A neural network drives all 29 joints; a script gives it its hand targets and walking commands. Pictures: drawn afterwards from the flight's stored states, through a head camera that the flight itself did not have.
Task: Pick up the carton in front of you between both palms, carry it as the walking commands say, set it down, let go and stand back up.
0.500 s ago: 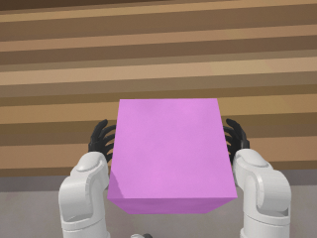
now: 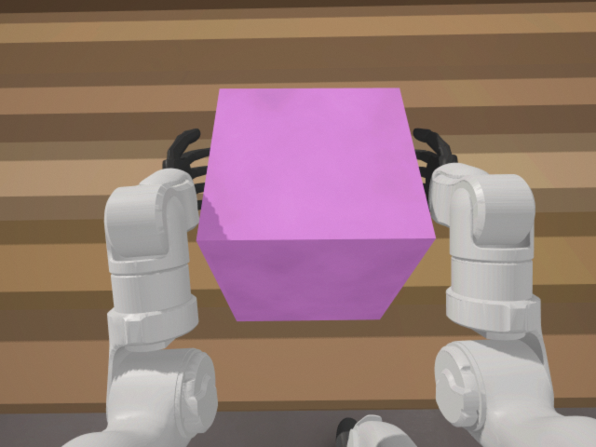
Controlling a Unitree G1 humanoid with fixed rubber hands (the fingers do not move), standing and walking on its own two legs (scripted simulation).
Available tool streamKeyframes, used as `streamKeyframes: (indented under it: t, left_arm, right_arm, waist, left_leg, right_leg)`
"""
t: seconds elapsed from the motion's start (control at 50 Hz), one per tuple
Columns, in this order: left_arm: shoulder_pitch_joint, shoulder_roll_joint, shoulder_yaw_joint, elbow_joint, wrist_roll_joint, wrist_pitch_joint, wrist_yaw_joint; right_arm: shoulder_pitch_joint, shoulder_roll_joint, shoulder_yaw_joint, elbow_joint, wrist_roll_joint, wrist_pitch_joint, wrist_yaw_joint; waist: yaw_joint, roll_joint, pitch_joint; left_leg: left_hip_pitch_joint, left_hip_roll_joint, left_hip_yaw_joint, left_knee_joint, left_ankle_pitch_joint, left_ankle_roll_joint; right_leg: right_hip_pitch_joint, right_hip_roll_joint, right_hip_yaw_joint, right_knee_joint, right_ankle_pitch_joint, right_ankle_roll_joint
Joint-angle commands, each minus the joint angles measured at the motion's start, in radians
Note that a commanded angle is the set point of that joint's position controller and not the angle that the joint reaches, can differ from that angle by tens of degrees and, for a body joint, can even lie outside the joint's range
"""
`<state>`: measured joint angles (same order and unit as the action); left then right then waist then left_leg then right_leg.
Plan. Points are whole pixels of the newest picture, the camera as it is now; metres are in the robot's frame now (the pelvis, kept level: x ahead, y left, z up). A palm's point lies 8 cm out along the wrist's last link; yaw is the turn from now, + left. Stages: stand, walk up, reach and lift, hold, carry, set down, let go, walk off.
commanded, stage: carry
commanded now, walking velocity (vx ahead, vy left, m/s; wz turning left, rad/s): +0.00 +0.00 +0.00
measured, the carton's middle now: (309, 217) +0.38 +0.00 +0.11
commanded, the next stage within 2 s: none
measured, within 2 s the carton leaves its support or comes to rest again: neither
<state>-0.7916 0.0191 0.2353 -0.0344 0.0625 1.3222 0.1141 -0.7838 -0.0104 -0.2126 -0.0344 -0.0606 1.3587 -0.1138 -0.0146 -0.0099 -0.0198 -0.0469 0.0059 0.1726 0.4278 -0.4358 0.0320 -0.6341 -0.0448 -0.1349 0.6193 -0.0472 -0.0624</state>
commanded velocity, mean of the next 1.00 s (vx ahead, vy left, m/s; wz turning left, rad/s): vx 0.00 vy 0.00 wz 0.00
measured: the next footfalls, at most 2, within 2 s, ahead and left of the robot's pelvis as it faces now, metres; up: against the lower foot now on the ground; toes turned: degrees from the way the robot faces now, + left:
right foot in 0.04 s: +0.23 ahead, -0.08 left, +0.00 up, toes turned -1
left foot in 0.36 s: +0.23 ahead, +0.11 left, +0.00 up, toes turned +2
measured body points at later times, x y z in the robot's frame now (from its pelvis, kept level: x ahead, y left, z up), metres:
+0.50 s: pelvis +0.19 +0.00 +0.01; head +0.27 +0.01 +0.45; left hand +0.59 +0.16 +0.14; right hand +0.58 -0.14 +0.14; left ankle +0.17 +0.10 -0.73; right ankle +0.17 -0.08 -0.72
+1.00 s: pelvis +0.25 +0.02 +0.01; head +0.28 +0.02 +0.46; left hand +0.63 +0.17 +0.13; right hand +0.62 -0.13 +0.12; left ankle +0.19 +0.11 -0.73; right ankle +0.18 -0.08 -0.71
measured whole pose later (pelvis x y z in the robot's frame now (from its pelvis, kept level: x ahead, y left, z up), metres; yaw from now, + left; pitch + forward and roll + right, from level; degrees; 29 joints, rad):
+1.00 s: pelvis +0.25 +0.02 +0.01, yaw +0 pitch +5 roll +0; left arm -0.69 -0.02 0.23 0.12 0.08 1.20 0.12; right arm -0.66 0.03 -0.22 0.11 -0.09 1.23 -0.10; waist -0.01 0.00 -0.03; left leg -0.17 -0.03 0.06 0.38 -0.25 0.05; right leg -0.26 -0.01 -0.08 0.60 -0.30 -0.05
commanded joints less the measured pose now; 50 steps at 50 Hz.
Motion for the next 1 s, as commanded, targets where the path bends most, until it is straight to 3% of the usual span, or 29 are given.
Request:
streamKeyframes:
  t: [0.0, 0.02, 0.04, 0.06, 0.08, 0.1, 0.14, 0.2, 0.26, 0.3, 0.38, 0.4, 0.42, 0.44, 0.46, 0.52, 0.58, 0.62, 0.66, 0.68, 0.72, 0.74, 0.78, 0.82, 0.86, 0.88, 0.94, 0.96, 0.98]
  left_arm:
    - [-0.675, -0.956, -0.606, 0.070, -0.423, 0.008, -0.199]
    - [-0.703, -0.972, -0.596, 0.063, -0.435, 0.003, -0.204]
    - [-0.709, -0.956, -0.558, 0.097, -0.435, 0.003, -0.204]
    - [-0.708, -0.964, -0.528, 0.151, -0.427, 0.009, -0.205]
    - [-0.719, -1.029, -0.542, 0.124, -0.453, -0.004, -0.209]
    - [-0.765, -1.057, -0.537, 0.082, -0.456, -0.008, -0.212]
    - [-0.815, -1.143, -0.541, 0.013, -0.474, -0.013, -0.214]
    - [-0.778, -1.105, -0.566, -0.105, -0.434, -0.027, -0.201]
    - [-0.695, -1.035, -0.595, -0.212, -0.382, -0.040, -0.186]
    - [-0.672, -0.985, -0.631, -0.246, -0.378, -0.037, -0.182]
    - [-0.595, -0.947, -0.667, -0.137, -0.360, -0.028, -0.192]
    - [-0.603, -0.963, -0.689, -0.110, -0.375, -0.027, -0.199]
    - [-0.620, -0.982, -0.687, -0.106, -0.386, -0.026, -0.206]
    - [-0.645, -0.988, -0.704, -0.113, -0.395, -0.023, -0.209]
    - [-0.638, -1.017, -0.693, -0.080, -0.392, -0.023, -0.208]
    - [-0.677, -1.063, -0.690, -0.072, -0.424, -0.030, -0.219]
    - [-0.567, -1.058, -0.652, 0.089, -0.408, -0.024, -0.229]
    - [-0.537, -1.076, -0.625, 0.137, -0.401, -0.029, -0.238]
    - [-0.553, -1.102, -0.596, 0.180, -0.380, -0.044, -0.242]
    - [-0.533, -1.113, -0.592, 0.198, -0.378, -0.051, -0.247]
    - [-0.555, -1.144, -0.590, 0.201, -0.349, -0.078, -0.247]
    - [-0.580, -1.152, -0.595, 0.174, -0.367, -0.088, -0.246]
    - [-0.616, -1.158, -0.590, 0.145, -0.359, -0.103, -0.239]
    - [-0.615, -1.183, -0.606, 0.131, -0.386, -0.113, -0.234]
    - [-0.591, -1.173, -0.622, 0.139, -0.379, -0.116, -0.232]
    - [-0.525, -1.163, -0.624, 0.162, -0.389, -0.113, -0.233]
    - [-0.575, -1.187, -0.650, 0.103, -0.426, -0.117, -0.239]
    - [-0.562, -1.179, -0.659, 0.083, -0.426, -0.120, -0.239]
    - [-0.599, -1.181, -0.665, 0.039, -0.413, -0.123, -0.234]
  right_arm:
    - [-0.712, 0.921, 0.590, 0.026, 0.429, -0.031, 0.207]
    - [-0.741, 0.904, 0.565, 0.035, 0.410, -0.033, 0.202]
    - [-0.720, 0.955, 0.562, 0.067, 0.409, -0.027, 0.199]
    - [-0.710, 0.939, 0.518, 0.111, 0.372, -0.022, 0.193]
    - [-0.796, 0.970, 0.538, 0.031, 0.385, -0.028, 0.187]
    - [-0.802, 1.014, 0.531, 0.069, 0.382, -0.027, 0.183]
    - [-0.846, 1.037, 0.529, -0.024, 0.364, -0.052, 0.168]
    - [-0.796, 1.019, 0.548, -0.101, 0.342, -0.072, 0.151]
    - [-0.759, 1.019, 0.608, -0.206, 0.352, -0.085, 0.141]
    - [-0.699, 0.985, 0.629, -0.207, 0.351, -0.086, 0.145]
    - [-0.638, 0.968, 0.661, -0.100, 0.360, -0.071, 0.181]
    - [-0.638, 0.957, 0.649, -0.102, 0.363, -0.066, 0.192]
    - [-0.633, 0.969, 0.651, -0.070, 0.358, -0.071, 0.199]
    - [-0.623, 0.987, 0.647, -0.043, 0.369, -0.071, 0.207]
    - [-0.643, 0.989, 0.654, -0.066, 0.376, -0.075, 0.212]
    - [-0.664, 1.008, 0.655, -0.081, 0.372, -0.077, 0.212]
    - [-0.643, 0.989, 0.632, -0.036, 0.361, -0.068, 0.209]
    - [-0.642, 1.007, 0.612, 0.018, 0.360, -0.067, 0.213]
    - [-0.624, 1.044, 0.596, 0.115, 0.349, -0.075, 0.226]
    - [-0.585, 1.060, 0.578, 0.142, 0.346, -0.086, 0.238]
    - [-0.595, 1.109, 0.579, 0.192, 0.359, -0.107, 0.259]
    - [-0.582, 1.137, 0.581, 0.185, 0.376, -0.121, 0.267]
    - [-0.642, 1.161, 0.596, 0.133, 0.405, -0.141, 0.264]
    - [-0.651, 1.169, 0.631, 0.083, 0.414, -0.155, 0.247]
    - [-0.659, 1.164, 0.627, 0.056, 0.400, -0.154, 0.235]
    - [-0.624, 1.110, 0.615, 0.044, 0.385, -0.152, 0.230]
    - [-0.646, 1.112, 0.612, 0.013, 0.373, -0.158, 0.225]
    - [-0.631, 1.128, 0.625, 0.018, 0.384, -0.155, 0.228]
    - [-0.603, 1.120, 0.632, 0.040, 0.383, -0.156, 0.230]
  waist:
    - [0.088, 0.081, -0.423]
    - [0.102, -0.017, -0.470]
    - [0.070, -0.226, -0.546]
    - [0.085, -0.212, -0.652]
    - [0.097, -0.190, -0.639]
    - [0.058, -0.124, -0.593]
    - [0.046, -0.108, -0.556]
    - [0.013, -0.041, -0.578]
    - [0.039, -0.136, -0.643]
    - [0.045, -0.088, -0.672]
    - [0.018, -0.107, -0.612]
    - [-0.005, -0.074, -0.585]
    - [0.021, 0.066, -0.625]
    - [0.005, 0.219, -0.656]
    - [-0.002, 0.250, -0.631]
    - [0.005, 0.132, -0.581]
    - [0.013, -0.114, -0.543]
    - [0.021, -0.131, -0.476]
    - [0.008, -0.101, -0.459]
    - [0.000, -0.005, -0.453]
    - [0.003, 0.210, -0.435]
    - [0.001, 0.243, -0.410]
    - [0.011, 0.146, -0.416]
    - [0.023, 0.051, -0.424]
    - [0.028, -0.209, -0.438]
    - [0.034, -0.205, -0.458]
    - [-0.029, -0.115, -0.459]
    - [-0.040, -0.053, -0.468]
    - [-0.025, 0.173, -0.484]
  left_leg:
    - [0.010, 0.097, 0.051, 0.451, 0.918, 0.033]
    - [-0.243, 0.052, 0.005, 0.625, 0.521, -0.003]
    - [-0.509, -0.081, -0.078, 0.879, -0.119, -0.038]
    - [-0.527, -0.066, -0.196, 1.046, -0.098, -0.030]
    - [-0.594, -0.040, -0.209, 1.071, -0.073, -0.020]
    - [-0.605, 0.001, -0.225, 1.040, -0.035, -0.006]
    - [-0.709, 0.023, -0.214, 0.983, -0.036, 0.007]
    - [-0.577, 0.029, -0.159, 0.733, 0.023, 0.006]
    - [-0.514, -0.014, -0.121, 0.512, 0.086, 0.006]
    - [-0.479, -0.019, -0.108, 0.414, 0.141, 0.002]
    - [-0.178, -0.011, -0.095, -0.025, 0.540, 0.020]
    - [-0.082, 0.046, -0.139, -0.089, 0.706, 0.024]
    - [0.156, 0.173, -0.240, 0.089, 1.218, 0.100]
    - [0.306, 0.249, -0.299, 0.150, 1.541, 0.148]
    - [0.352, 0.254, -0.295, 0.160, 1.655, 0.153]
    - [0.197, 0.169, -0.231, 0.167, 1.277, 0.094]
    - [-0.161, 0.054, -0.145, 0.168, 0.488, 0.043]
    - [-0.224, 0.006, -0.110, 0.035, 0.305, 0.023]
    - [-0.121, -0.002, -0.090, -0.053, 0.525, 0.026]
    - [-0.011, 0.026, -0.120, -0.044, 0.807, 0.041]
    - [0.253, 0.174, -0.215, 0.071, 1.539, 0.119]
    - [0.274, 0.199, -0.198, 0.102, 1.606, 0.131]
    - [0.160, 0.166, -0.187, 0.153, 1.450, 0.104]
    - [-0.006, 0.093, -0.162, 0.307, 1.110, 0.073]
    - [-0.500, -0.031, -0.112, 0.325, 0.062, 0.001]
    - [-0.503, 0.022, -0.149, 0.247, -0.036, -0.003]
    - [-0.142, -0.037, -0.078, -0.195, 0.477, 0.011]
    - [0.059, 0.000, -0.111, -0.197, 0.857, 0.032]
    - [0.343, 0.174, -0.243, -0.003, 1.425, 0.121]
  right_leg:
    - [0.516, 0.115, -0.122, -0.211, 0.245, -0.016]
    - [0.792, -0.041, 0.032, -0.120, 0.648, -0.017]
    - [1.005, -0.320, 0.420, -0.065, 1.201, -0.146]
    - [1.010, -0.377, 0.489, -0.106, 1.061, -0.265]
    - [0.983, -0.328, 0.464, -0.145, 0.872, -0.267]
    - [0.895, -0.284, 0.400, -0.158, 0.708, -0.230]
    - [0.879, -0.259, 0.304, -0.158, 0.634, -0.198]
    - [0.761, -0.223, 0.194, -0.155, 0.678, -0.163]
    - [0.795, -0.184, 0.103, -0.088, 0.831, -0.178]
    - [0.826, -0.207, 0.092, -0.046, 0.858, -0.191]
    - [0.715, -0.086, 0.062, 0.063, 0.754, -0.088]
    - [0.670, -0.085, 0.087, 0.078, 0.578, -0.056]
    - [0.445, -0.062, 0.090, 0.080, 0.228, -0.006]
    - [0.323, -0.029, 0.083, 0.005, -0.143, 0.019]
    - [0.271, -0.004, 0.068, -0.071, -0.242, 0.032]
    - [0.481, 0.011, 0.050, -0.242, 0.004, 0.029]
    - [0.758, -0.130, 0.158, -0.104, 0.865, -0.037]
    - [0.808, -0.147, 0.166, -0.091, 1.003, -0.054]
    - [0.723, -0.097, 0.121, 0.003, 0.888, -0.036]
    - [0.589, -0.057, 0.082, 0.055, 0.632, -0.020]
    - [0.249, 0.039, 0.035, 0.047, -0.242, 0.035]
    - [0.219, 0.032, 0.028, -0.055, -0.371, 0.042]
    - [0.417, 0.045, 0.010, -0.287, -0.137, 0.033]
    - [0.641, 0.031, 0.021, -0.366, 0.356, 0.014]
    - [1.049, -0.156, 0.165, -0.134, 1.133, -0.102]
    - [1.038, -0.230, 0.179, -0.112, 1.117, -0.141]
    - [0.804, -0.097, 0.083, 0.120, 0.956, -0.054]
    - [0.612, -0.048, 0.065, 0.207, 0.616, -0.031]
    - [0.262, 0.032, 0.060, 0.268, -0.283, 0.013]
